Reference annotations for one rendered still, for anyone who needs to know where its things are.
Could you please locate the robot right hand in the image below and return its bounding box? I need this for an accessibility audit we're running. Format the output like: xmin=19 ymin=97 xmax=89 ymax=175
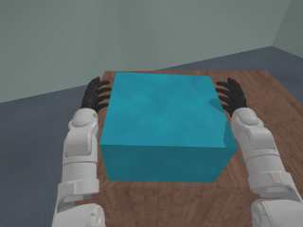
xmin=215 ymin=78 xmax=248 ymax=118

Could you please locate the robot left upper arm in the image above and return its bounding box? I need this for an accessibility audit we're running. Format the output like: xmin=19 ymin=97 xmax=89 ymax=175
xmin=52 ymin=203 xmax=106 ymax=227

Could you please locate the right robot forearm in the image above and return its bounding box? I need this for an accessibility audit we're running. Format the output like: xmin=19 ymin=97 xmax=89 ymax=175
xmin=230 ymin=107 xmax=303 ymax=204

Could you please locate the robot right upper arm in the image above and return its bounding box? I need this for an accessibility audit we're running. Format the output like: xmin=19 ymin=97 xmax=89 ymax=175
xmin=251 ymin=198 xmax=303 ymax=227

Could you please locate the carton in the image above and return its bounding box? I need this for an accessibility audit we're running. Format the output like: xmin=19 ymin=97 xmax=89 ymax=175
xmin=99 ymin=72 xmax=239 ymax=183

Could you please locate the pedestal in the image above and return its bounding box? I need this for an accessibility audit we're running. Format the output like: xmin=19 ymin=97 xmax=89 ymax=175
xmin=60 ymin=70 xmax=303 ymax=227

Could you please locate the robot left hand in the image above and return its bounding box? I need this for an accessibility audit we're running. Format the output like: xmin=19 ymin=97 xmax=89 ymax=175
xmin=80 ymin=77 xmax=112 ymax=113

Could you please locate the left robot forearm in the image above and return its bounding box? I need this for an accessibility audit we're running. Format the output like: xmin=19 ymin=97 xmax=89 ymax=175
xmin=51 ymin=108 xmax=99 ymax=227

